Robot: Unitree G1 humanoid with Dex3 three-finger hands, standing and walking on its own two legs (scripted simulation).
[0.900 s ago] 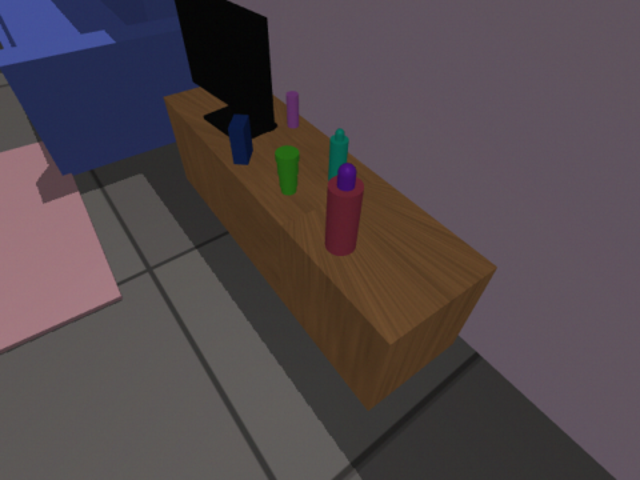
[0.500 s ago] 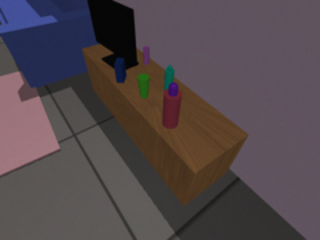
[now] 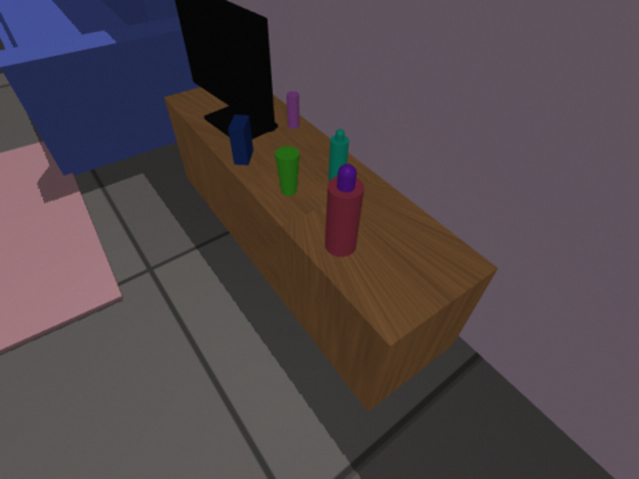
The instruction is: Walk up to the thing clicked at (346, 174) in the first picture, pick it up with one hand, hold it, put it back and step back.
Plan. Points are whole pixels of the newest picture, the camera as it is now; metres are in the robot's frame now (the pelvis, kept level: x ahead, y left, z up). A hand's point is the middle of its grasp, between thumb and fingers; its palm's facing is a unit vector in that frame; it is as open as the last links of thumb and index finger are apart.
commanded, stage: stand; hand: right
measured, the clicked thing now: (343, 209) +0.79 -0.06 -0.20
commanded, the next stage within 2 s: walk up in 0.22 s
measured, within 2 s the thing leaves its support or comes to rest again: neither
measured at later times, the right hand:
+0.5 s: hand out of the picture +0.12 -0.24 -0.15, palm faces +0.07 +0.93 -0.37, open 7.4 cm
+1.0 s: hand out of the picture +0.13 -0.10 -0.20, palm faces +0.37 +0.89 -0.27, open 7.4 cm
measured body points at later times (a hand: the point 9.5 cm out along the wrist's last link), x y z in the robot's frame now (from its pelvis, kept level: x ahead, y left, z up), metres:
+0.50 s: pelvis +0.04 +0.07 -0.02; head +0.07 +0.04 +0.43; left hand +0.10 +0.41 -0.11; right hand +0.11 -0.29 -0.12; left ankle +0.12 +0.23 -0.72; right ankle -0.01 -0.12 -0.75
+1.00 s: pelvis +0.21 +0.16 -0.03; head +0.20 +0.11 +0.41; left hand +0.44 +0.42 -0.09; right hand +0.11 -0.14 -0.18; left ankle +0.23 +0.28 -0.69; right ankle +0.20 +0.04 -0.75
